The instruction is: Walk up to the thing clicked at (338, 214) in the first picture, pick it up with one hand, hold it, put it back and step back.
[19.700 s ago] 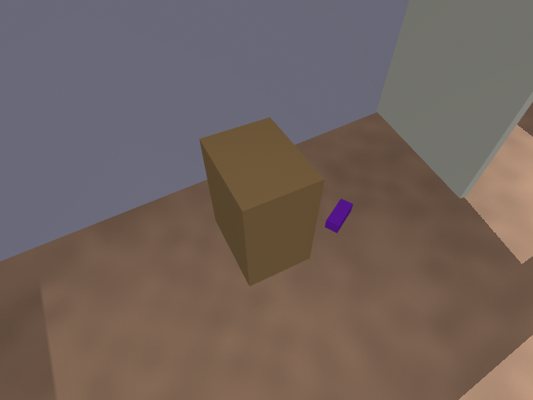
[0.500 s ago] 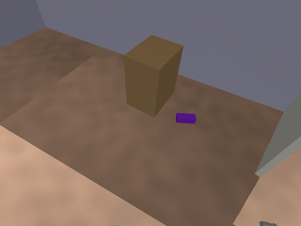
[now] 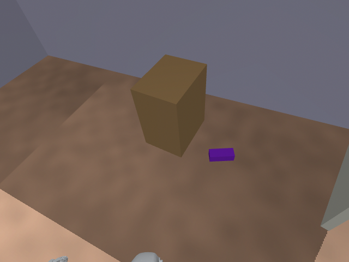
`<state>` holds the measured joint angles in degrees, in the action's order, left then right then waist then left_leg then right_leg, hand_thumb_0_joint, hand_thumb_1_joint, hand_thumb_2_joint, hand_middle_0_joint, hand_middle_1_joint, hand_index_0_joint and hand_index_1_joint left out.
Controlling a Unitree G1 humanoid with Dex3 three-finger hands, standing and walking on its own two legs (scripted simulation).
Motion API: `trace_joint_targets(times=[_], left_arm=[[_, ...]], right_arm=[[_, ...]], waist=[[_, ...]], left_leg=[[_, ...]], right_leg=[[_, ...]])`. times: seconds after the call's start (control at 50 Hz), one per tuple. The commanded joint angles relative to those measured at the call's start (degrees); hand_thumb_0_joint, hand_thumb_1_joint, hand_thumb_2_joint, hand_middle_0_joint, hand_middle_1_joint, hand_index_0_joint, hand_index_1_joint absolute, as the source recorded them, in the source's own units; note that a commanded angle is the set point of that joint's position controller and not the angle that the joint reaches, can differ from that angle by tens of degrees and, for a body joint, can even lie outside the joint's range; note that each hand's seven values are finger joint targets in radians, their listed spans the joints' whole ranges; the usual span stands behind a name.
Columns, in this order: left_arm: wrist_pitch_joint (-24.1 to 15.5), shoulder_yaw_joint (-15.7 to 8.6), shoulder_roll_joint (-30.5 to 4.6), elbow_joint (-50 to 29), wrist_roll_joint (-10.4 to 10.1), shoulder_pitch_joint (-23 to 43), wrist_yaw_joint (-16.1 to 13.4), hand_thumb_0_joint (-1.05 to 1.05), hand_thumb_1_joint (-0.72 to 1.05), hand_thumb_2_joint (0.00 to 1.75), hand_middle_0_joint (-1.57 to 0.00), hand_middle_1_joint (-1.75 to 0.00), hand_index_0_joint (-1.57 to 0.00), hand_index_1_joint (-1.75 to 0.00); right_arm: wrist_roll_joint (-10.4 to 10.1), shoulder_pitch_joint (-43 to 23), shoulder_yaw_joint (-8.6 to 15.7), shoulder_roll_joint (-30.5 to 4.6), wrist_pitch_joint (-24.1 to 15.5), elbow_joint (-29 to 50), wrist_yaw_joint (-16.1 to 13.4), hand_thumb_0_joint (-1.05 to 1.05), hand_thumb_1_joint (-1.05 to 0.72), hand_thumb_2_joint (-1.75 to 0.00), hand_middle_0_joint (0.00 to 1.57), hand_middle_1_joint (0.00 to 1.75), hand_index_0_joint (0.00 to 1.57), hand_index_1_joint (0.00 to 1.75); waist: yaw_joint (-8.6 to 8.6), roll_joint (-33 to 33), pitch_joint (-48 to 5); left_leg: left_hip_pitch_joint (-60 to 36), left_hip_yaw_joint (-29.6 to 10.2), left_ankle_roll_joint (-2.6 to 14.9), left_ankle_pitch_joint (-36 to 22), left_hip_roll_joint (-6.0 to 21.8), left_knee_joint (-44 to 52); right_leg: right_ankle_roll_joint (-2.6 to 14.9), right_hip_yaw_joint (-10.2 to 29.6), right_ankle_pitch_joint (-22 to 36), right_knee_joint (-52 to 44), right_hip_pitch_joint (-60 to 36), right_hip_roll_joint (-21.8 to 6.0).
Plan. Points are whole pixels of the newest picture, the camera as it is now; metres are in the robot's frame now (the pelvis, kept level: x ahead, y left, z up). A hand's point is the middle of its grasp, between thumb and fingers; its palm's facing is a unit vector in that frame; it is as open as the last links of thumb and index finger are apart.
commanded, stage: walk up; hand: right
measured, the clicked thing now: (221, 154) +0.85 -0.24 -0.74
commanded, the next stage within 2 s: none
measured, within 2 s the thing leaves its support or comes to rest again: neither
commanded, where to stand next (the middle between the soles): +0.46 -0.01 m, yaw +0 degrees
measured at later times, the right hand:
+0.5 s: hand (266, 201) +0.28 -0.22 -0.11, palm faces -0.04 +0.92 -0.39, open 7.4 cm
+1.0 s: hand (276, 174) +0.39 -0.29 -0.15, palm faces -0.09 +0.94 -0.34, open 7.4 cm
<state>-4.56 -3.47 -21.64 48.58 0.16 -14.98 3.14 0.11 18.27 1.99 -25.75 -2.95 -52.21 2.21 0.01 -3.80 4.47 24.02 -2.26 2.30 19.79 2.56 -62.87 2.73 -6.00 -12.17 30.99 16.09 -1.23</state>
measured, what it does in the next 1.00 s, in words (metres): walks ahead: left foot, then right foot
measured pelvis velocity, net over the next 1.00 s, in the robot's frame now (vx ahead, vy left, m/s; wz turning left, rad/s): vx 0.34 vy -0.02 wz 0.02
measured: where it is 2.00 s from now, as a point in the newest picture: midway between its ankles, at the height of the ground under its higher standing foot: (187, 221)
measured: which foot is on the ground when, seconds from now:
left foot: up 0.00-0.30, down 0.32-0.78, up 0.80-1.00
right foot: down 0.00-0.34, up 0.36-0.74, down 0.76-1.00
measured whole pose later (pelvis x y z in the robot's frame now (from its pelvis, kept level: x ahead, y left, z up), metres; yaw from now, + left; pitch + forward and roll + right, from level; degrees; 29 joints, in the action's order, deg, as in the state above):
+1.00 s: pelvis +0.34 -0.02 +0.01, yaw +1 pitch -3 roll +0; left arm -4.7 -2.3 -21.9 48.7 0.8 -19.3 1.8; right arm 0.7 18.3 2.4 -25.7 -1.7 -52.2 2.6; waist 0.8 -3.9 4.5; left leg 27.0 -1.5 0.6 18.9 3.0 -54.4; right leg 2.0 -6.3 -12.5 27.6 12.2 -1.8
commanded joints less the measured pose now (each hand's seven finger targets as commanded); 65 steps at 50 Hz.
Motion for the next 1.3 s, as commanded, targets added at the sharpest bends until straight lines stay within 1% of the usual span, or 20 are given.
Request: trace_joint_targets(times=[0.0, 0.16, 0.22, 0.28, 0.3, 0.32, 0.34, 0.46, 0.66, 0.72, 0.74, 0.76, 0.78, 0.88, 1.06, 1.12, 1.14, 1.16, 1.18, 1.28], left_arm=[[-1.9, -4.1, -15.3, -3.7, 0.0, -3.1, -1.1, 0.0, 0.9, 0.9, -0.2, -0.3, -0.2, -0.3], [-1.2, -4.3, -16.3, -4.0, -0.1, -5.9, -1.0, 0.0, 0.9, 0.9, -0.2, -0.3, -0.2, -0.3], [-0.8, -4.1, -16.1, -4.8, 0.0, -5.4, -1.1, 0.0, 0.9, 0.9, -0.2, -0.3, -0.2, -0.3], [-0.2, -3.2, -14.4, -6.0, -0.2, -4.5, -1.5, 0.0, 0.9, 0.9, -0.2, -0.3, -0.2, -0.3], [-0.3, -1.9, -10.9, -6.3, -0.3, -7.2, -1.4, 0.0, 0.9, 0.9, -0.2, -0.3, -0.2, -0.3], [-0.2, -0.8, -8.0, -7.1, -0.3, -9.7, -1.2, 0.0, 0.9, 0.9, -0.2, -0.3, -0.2, -0.3], [0.7, -2.5, -14.3, -5.3, 0.0, -7.6, -1.9, 0.0, 0.9, 0.9, -0.2, -0.3, -0.2, -0.3], [1.5, -2.8, -13.1, -0.6, 0.4, -9.7, -0.4, 0.0, 0.9, 0.9, -0.2, -0.3, -0.2, -0.3], [0.1, -3.3, -11.7, -2.5, 1.2, -1.2, 0.8, 0.0, 0.9, 0.9, -0.2, -0.3, -0.2, -0.3], [-0.8, -4.4, -13.8, 0.3, 1.5, -9.8, -0.2, 0.0, 0.9, 0.9, -0.2, -0.3, -0.2, -0.3], [-1.2, -5.3, -16.9, 1.5, 1.6, -14.7, -1.0, 0.0, 0.9, 0.9, -0.2, -0.3, -0.2, -0.3], [-1.7, -6.2, -21.6, 0.1, 2.0, -15.5, -1.3, 0.0, 0.9, 0.9, -0.2, -0.3, -0.2, -0.3], [-1.4, -6.4, -22.9, -1.4, 0.5, -12.5, -1.2, 0.0, 0.9, 0.9, -0.2, -0.3, -0.2, -0.3], [-1.7, -3.9, -16.6, -3.2, 0.1, -5.7, -2.0, 0.0, 0.9, 0.9, -0.2, -0.3, -0.2, -0.3], [0.5, -2.1, -14.7, -3.0, -0.1, -2.8, -3.2, 0.0, 0.9, 0.9, -0.2, -0.3, -0.2, -0.3], [1.9, -1.2, -13.1, -2.9, -1.2, 0.5, -3.4, 0.0, 0.9, 0.9, -0.2, -0.3, -0.2, -0.3], [1.8, -0.6, -10.7, -3.3, -1.2, -1.9, -3.1, 0.0, 0.9, 0.9, -0.2, -0.3, -0.2, -0.3], [2.1, 0.6, -7.6, -3.3, -0.9, -4.4, -3.0, 0.0, 0.9, 0.9, -0.2, -0.3, -0.2, -0.3], [2.8, -0.9, -12.0, -2.1, -0.6, -2.1, -3.6, 0.0, 0.9, 0.9, -0.2, -0.3, -0.2, -0.3], [2.7, -1.2, -12.4, 3.2, -0.3, -3.7, -3.0, 0.0, 0.9, 0.9, -0.2, -0.3, -0.2, -0.3]], right_arm=[[0.0, 3.7, 3.4, -9.6, -0.7, 2.6, 0.3, 0.0, -0.9, -0.9, 0.2, 0.3, 0.2, 0.3], [0.7, -6.5, 3.3, -7.3, -0.8, 6.1, 1.5, 0.0, -0.9, -0.9, 0.2, 0.3, 0.2, 0.3], [0.5, -7.0, 3.5, -6.7, -1.3, 5.8, 1.4, 0.0, -0.9, -0.9, 0.2, 0.3, 0.2, 0.3], [0.6, 1.7, 4.7, -8.8, -2.3, 3.3, 0.4, 0.0, -0.9, -0.9, 0.2, 0.3, 0.2, 0.3], [1.0, 6.4, 5.9, -11.8, -2.9, 2.4, -0.3, 0.0, -0.9, -0.9, 0.2, 0.3, 0.2, 0.3], [0.9, 8.7, 7.1, -16.8, -3.2, 3.4, -0.9, 0.0, -0.9, -0.9, 0.2, 0.3, 0.2, 0.3], [-0.1, 6.2, 7.0, -17.8, -2.8, 3.7, -0.8, 0.0, -0.9, -0.9, 0.2, 0.3, 0.2, 0.3], [0.0, -0.7, 5.1, -11.9, -3.1, 6.7, -0.9, 0.0, -0.9, -0.9, 0.2, 0.3, 0.2, 0.3], [0.6, -0.7, 5.6, -13.4, -2.4, 8.5, 0.2, 0.0, -0.9, -0.9, 0.2, 0.3, 0.2, 0.3], [0.9, -3.5, 4.3, -11.1, -1.8, 9.0, 0.1, 0.0, -0.9, -0.9, 0.2, 0.3, 0.2, 0.3], [1.0, -2.0, 3.1, -7.8, -1.6, 9.2, 0.1, 0.0, -0.9, -0.9, 0.2, 0.3, 0.2, 0.3], [-0.3, -0.4, 2.2, -4.7, -1.3, 9.1, 0.0, 0.0, -0.9, -0.9, 0.2, 0.3, 0.2, 0.3], [0.3, 0.3, 3.9, -10.9, -0.7, 7.2, -0.9, 0.0, -0.9, -0.9, 0.2, 0.3, 0.2, 0.3], [0.0, 4.4, 3.7, -10.6, -0.4, 3.0, -0.4, 0.0, -0.9, -0.9, 0.2, 0.3, 0.2, 0.3], [0.0, -1.3, 2.5, -5.6, 0.3, 2.3, -1.8, 0.0, -0.9, -0.9, 0.2, 0.3, 0.2, 0.3], [0.2, 0.8, 2.8, -6.8, -0.3, 0.5, -2.6, 0.0, -0.9, -0.9, 0.2, 0.3, 0.2, 0.3], [0.9, 2.7, 3.9, -10.2, -0.9, 1.0, -2.5, 0.0, -0.9, -0.9, 0.2, 0.3, 0.2, 0.3], [1.2, 1.2, 4.7, -14.0, -1.3, 1.8, -2.5, 0.0, -0.9, -0.9, 0.2, 0.3, 0.2, 0.3], [0.8, -0.6, 5.0, -16.5, -1.0, 2.1, -2.4, 0.0, -0.9, -0.9, 0.2, 0.3, 0.2, 0.3], [1.4, -6.9, 3.4, -12.1, -0.1, 3.1, -2.6, 0.0, -0.9, -0.9, 0.2, 0.3, 0.2, 0.3]], waist=[[0.04, 12.8, -0.7], [2.79, 10.6, 1.1], [2.16, 10.5, -0.1], [-2.75, 3.7, -6.0], [-4.57, -4.8, -9.6], [-4.48, -14.0, -12.0], [-4.78, -7.0, -8.1], [-0.36, -5.0, -1.3], [-2.06, -3.6, 0.3], [3.96, 3.6, -3.0], [6.05, 14.5, -4.5], [5.64, 23.7, -2.4], [4.75, 16.8, -0.9], [0.3, 12.5, -0.7], [0.43, 12.2, -3.8], [-2.1, 8.3, -6.6], [-2.31, 0.3, -10.0], [-1.06, -9.2, -9.5], [-2.59, -7.9, -7.2], [-0.21, -8.3, -3.3]], left_leg=[[6.7, -1.0, -1.9, -4.7, 3.1, 5.6], [6.5, 4.0, -1.31, -11.5, 3.0, 25.7], [-0.8, 5.6, -0.53, -12.7, 0.7, 30.2], [-17.5, 5.6, 0.88, -12.0, -1.6, 36.2], [-25.9, -2.4, 2.57, -6.6, 3.8, 39.3], [-34.3, -26.8, 8.02, 0.6, 18.7, 44.6], [-28.6, -34.6, 13.55, 8.0, 22.4, 47.8], [-13.0, -9.7, 9.84, -2.9, 11.6, 49.7], [-7.0, -5.0, 9.45, 8.6, 11.1, 48.1], [1.7, -1.6, 6.42, 7.4, 8.4, 34.8], [7.1, 3.0, 4.14, 5.0, 3.7, 19.3], [18.4, 5.4, 0.43, 9.1, -5.7, 4.4], [17.6, -0.9, 1.13, 10.8, -1.9, -1.4], [8.7, -1.7, -0.91, -0.3, 2.2, 3.1], [-4.4, 4.9, -1.65, -7.9, -0.5, 22.5], [-13.9, 4.5, 0.23, -17.1, -1.4, 34.6], [-19.6, -2.4, 1.86, -14.2, 3.0, 36.3], [-20.9, -20.5, 6.34, -8.1, 15.2, 42.6], [-16.8, -27.8, 14.7, -4.0, 20.4, 44.4], [-7.9, -12.9, 9.6, -1.3, 11.8, 43.5]], right_leg=[[7.44, 13.4, -0.7, -19.4, -5.2, -13.6], [7.85, 10.0, 5.8, -17.2, -10.2, -13.2], [7.54, 8.3, 12.6, -12.3, -8.6, -12.8], [5.11, 5.8, 15.5, 3.1, -5.4, -10.1], [3.24, 2.7, 9.1, 16.5, 0.8, -5.6], [0.25, 0.7, -14.8, 28.8, 14.4, 1.7], [0.33, 5.8, -20.5, 34.8, 18.6, 0.9], [-1.38, 8.1, -6.9, 26.7, 13.4, -3.5], [-2.88, 2.8, -0.7, 3.7, 5.3, -3.3], [-1.14, 2.3, -2.6, -0.3, -11.6, -1.4], [0.79, 11.3, -14.7, -7.7, -17.4, -6.1], [5.06, 39.4, -28.4, -20.6, -17.8, -20.0], [10.37, 44.3, -31.1, -21.0, -13.7, -24.4], [8.31, 18.1, -2.4, -17.1, -7.0, -15.8], [7.76, 6.1, 34.4, -3.2, -3.6, -12.7], [3.97, 5.3, 21.7, 5.7, -1.3, -9.5], [2.75, 4.1, 5.1, 11.4, 2.6, -6.8], [0.14, 1.6, -15.9, 18.9, 10.1, -1.7], [-0.54, 4.4, -26.0, 25.1, 11.9, 0.3], [-1.42, 6.1, -15.2, 16.5, 7.0, -1.8]])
